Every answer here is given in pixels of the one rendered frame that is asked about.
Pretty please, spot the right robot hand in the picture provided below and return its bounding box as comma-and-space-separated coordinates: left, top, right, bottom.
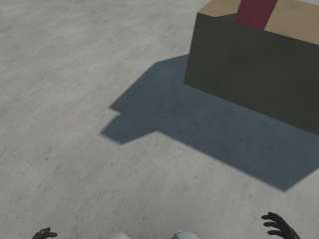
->
261, 211, 300, 239

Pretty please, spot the carton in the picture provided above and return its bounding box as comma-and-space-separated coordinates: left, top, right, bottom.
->
233, 0, 278, 30

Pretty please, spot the pedestal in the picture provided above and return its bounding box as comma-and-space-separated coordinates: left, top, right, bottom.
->
183, 0, 319, 135

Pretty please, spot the left robot hand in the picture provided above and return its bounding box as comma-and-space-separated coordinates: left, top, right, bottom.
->
32, 227, 58, 239

